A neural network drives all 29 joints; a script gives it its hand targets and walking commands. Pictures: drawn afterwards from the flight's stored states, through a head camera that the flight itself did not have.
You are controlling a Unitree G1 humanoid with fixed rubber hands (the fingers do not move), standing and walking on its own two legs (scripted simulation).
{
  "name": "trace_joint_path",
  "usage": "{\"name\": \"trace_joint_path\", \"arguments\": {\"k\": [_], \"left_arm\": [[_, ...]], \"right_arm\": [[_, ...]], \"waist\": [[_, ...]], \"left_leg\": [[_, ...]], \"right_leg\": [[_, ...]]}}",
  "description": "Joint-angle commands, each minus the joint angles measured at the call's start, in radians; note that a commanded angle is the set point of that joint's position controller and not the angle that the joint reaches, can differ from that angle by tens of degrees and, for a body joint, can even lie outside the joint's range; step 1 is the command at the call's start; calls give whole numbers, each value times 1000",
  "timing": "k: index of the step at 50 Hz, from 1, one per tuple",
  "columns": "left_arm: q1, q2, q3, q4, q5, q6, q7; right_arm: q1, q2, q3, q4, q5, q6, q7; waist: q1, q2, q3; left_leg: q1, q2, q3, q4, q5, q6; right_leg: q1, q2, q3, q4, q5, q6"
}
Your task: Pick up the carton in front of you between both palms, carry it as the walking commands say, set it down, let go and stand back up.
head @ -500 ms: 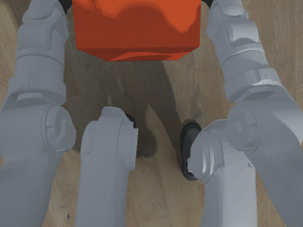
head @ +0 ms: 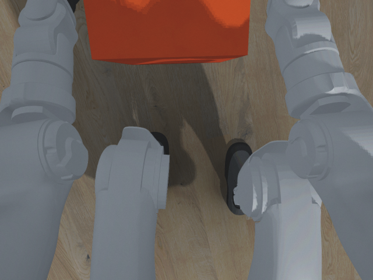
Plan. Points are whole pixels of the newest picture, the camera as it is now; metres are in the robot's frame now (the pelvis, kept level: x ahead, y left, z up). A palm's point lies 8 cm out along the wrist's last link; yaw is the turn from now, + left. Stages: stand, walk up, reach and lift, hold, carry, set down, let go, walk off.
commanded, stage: set down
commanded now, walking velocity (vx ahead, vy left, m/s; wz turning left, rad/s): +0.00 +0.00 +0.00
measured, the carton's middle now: (171, 0) +0.53 +0.10 -0.24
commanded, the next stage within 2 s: let go in 1.24 s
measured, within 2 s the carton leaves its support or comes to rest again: neither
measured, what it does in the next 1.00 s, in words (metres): rises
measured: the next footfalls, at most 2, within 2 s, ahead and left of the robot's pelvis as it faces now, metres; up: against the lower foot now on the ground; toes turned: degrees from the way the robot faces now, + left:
none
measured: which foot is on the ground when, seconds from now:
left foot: down 0.00-1.00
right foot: down 0.00-1.00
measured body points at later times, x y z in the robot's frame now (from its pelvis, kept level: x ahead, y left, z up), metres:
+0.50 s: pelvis +0.01 +0.01 +0.05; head +0.36 +0.06 +0.33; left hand +0.54 +0.30 -0.08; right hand +0.60 -0.07 -0.08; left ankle +0.12 +0.12 -0.33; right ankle +0.12 -0.12 -0.33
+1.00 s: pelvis +0.03 +0.01 +0.18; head +0.36 +0.05 +0.48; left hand +0.53 +0.31 +0.07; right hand +0.60 -0.08 +0.07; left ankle +0.12 +0.12 -0.33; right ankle +0.11 -0.12 -0.33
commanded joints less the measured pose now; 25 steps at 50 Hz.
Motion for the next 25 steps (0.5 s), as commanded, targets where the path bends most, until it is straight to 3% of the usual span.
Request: {"name": "trace_joint_path", "arguments": {"k": [1, 6, 10, 18, 25], "left_arm": [[-253, 238, -48, -36, -93, -75, 79], [-273, 267, -160, -28, -234, -115, 87], [-218, 266, -189, -46, -280, -108, 76], [-150, 260, -165, -258, -254, -35, 90], [-87, 163, -135, -235, -177, 17, 85]], "right_arm": [[-266, -178, 61, -60, 81, -36, -51], [-294, -157, 178, -103, 208, -57, -42], [-248, -152, 196, -147, 227, -51, -38], [-175, -173, 104, -310, 158, 2, -78], [-72, -134, 0, -208, 73, 40, -58]], "waist": [[68, -22, -1104], [76, -37, -1241], [76, -32, -1343], [41, 22, -1659], [-3, 66, -1389]], "left_leg": [[508, -11, 38, -182, 283, -4], [549, 3, 22, -161, 427, 1], [622, 3, 28, -171, 483, -4], [869, -30, 73, -264, 507, -16], [731, -39, 67, -406, 351, -29]], "right_leg": [[482, -10, -60, -140, 201, 4], [516, -33, -52, -107, 312, 2], [542, -35, -69, -112, 327, 2], [605, 1, -124, -214, 290, -11], [441, 1, -112, -356, 147, -30]]}}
